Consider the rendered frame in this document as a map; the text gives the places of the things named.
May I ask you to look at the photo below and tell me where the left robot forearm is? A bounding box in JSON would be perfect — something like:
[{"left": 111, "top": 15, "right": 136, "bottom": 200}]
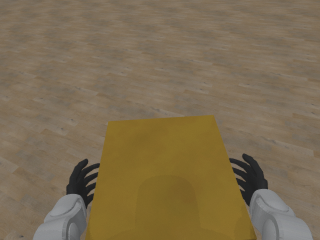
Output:
[{"left": 33, "top": 194, "right": 87, "bottom": 240}]

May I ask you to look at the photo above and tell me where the right robot forearm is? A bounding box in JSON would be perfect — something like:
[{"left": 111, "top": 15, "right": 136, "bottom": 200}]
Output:
[{"left": 249, "top": 189, "right": 314, "bottom": 240}]

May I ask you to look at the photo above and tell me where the carton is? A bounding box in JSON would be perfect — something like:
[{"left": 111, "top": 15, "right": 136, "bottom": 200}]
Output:
[{"left": 85, "top": 115, "right": 257, "bottom": 240}]

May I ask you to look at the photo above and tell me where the robot right hand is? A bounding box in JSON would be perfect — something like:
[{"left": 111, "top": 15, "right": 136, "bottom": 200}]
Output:
[{"left": 229, "top": 153, "right": 268, "bottom": 207}]

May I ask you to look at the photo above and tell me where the robot left hand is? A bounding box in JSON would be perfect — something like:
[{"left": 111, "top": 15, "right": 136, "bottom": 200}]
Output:
[{"left": 66, "top": 158, "right": 100, "bottom": 209}]

